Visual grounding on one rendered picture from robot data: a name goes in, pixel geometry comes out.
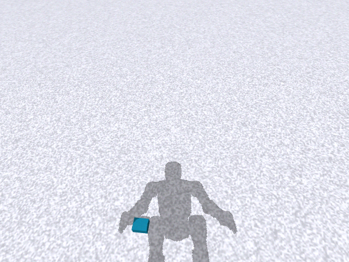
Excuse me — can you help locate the small box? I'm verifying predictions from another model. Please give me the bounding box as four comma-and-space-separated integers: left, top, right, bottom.
132, 217, 150, 234

